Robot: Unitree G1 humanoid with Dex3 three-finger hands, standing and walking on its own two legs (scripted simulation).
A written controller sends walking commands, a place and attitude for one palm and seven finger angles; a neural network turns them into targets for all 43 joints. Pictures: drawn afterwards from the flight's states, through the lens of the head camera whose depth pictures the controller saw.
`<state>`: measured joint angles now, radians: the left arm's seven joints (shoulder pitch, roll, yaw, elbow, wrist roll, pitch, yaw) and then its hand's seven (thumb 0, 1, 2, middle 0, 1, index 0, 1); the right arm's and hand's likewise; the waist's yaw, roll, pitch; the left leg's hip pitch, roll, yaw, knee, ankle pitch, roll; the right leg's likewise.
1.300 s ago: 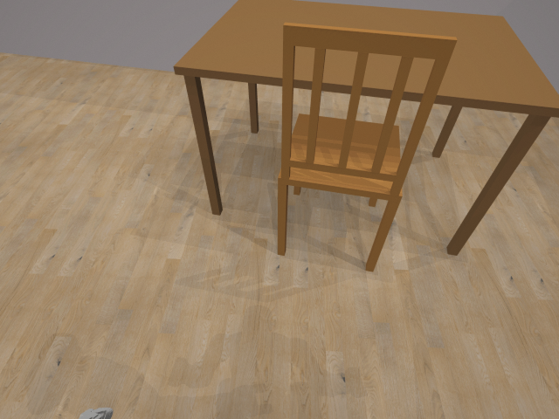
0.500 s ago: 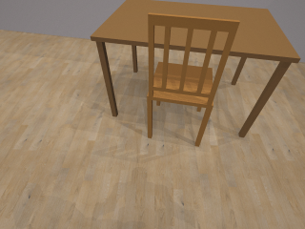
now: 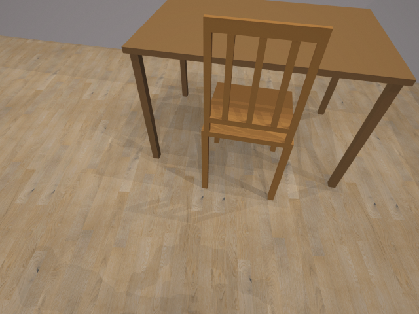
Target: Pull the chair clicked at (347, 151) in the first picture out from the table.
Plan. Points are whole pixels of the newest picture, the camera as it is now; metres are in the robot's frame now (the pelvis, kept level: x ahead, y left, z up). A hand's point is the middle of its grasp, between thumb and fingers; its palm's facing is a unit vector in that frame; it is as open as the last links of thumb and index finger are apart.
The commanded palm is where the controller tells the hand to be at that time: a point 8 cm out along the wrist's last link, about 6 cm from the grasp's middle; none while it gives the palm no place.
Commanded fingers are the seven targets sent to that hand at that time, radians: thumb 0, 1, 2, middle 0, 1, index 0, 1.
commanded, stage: look at it before walking up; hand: left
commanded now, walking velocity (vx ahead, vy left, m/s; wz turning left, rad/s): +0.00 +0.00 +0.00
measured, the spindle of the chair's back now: (255, 85) +0.90 -0.12 -0.05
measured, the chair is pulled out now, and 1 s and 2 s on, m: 0.00 0.00 0.00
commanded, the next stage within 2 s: turn to face it in 0.14 s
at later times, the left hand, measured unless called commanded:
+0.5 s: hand out of the picture +0.09 +0.24 -0.16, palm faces -0.03 -0.94 -0.33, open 7.4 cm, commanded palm none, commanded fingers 0.00 0.90 0.90 -0.20 -0.30 -0.20 -0.30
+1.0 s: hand out of the picture +0.07 +0.13 -0.18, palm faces -0.06 -0.97 -0.22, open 7.3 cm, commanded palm none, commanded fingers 0.00 0.90 0.90 -0.20 -0.30 -0.20 -0.30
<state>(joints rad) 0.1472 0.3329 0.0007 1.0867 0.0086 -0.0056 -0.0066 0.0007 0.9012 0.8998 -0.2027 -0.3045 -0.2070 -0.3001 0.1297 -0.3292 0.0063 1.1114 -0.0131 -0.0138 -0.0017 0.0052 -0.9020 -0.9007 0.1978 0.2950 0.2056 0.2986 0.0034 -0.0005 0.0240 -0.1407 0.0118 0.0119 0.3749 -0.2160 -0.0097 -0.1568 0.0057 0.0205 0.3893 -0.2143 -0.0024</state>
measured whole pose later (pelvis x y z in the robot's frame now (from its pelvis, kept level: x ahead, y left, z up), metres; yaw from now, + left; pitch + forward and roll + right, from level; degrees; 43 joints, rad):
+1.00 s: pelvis +0.06 -0.06 -0.01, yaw -8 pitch -1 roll +0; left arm 0.36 0.18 0.05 1.05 0.02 -0.04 0.00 0.00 0.90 0.90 -0.20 -0.30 -0.20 -0.30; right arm 0.34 -0.21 -0.04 1.13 -0.03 0.02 0.00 0.01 -0.91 -0.90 0.20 0.29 0.20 0.30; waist 0.02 0.02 0.02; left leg -0.37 0.10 0.07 1.09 -0.45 0.00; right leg -0.21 0.02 -0.10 0.56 -0.34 -0.07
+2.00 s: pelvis +0.41 -0.13 -0.01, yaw -10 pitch +0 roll +0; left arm 0.19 0.15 0.05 1.03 0.01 -0.05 0.02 -0.02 0.94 0.90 -0.20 -0.30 -0.21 -0.30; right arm 0.35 -0.13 -0.03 1.13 -0.01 0.00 -0.03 0.01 -0.91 -0.90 0.19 0.29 0.20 0.30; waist -0.02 0.02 0.07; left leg -0.34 0.04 0.06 1.01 -0.50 -0.01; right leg -0.28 -0.01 -0.12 0.50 -0.21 -0.05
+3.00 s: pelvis +0.37 -0.13 +0.00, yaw -10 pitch -2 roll +0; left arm 0.33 0.12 0.01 1.14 0.00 0.00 0.03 0.00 0.91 0.90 -0.20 -0.30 -0.20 -0.30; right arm 0.38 -0.14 -0.01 1.18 -0.02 0.03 -0.03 0.00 -0.91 -0.90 0.19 0.29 0.20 0.30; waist -0.03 0.02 0.00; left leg -0.24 0.05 0.01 0.42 -0.13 -0.03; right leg -0.06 0.05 -0.05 0.40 -0.30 -0.05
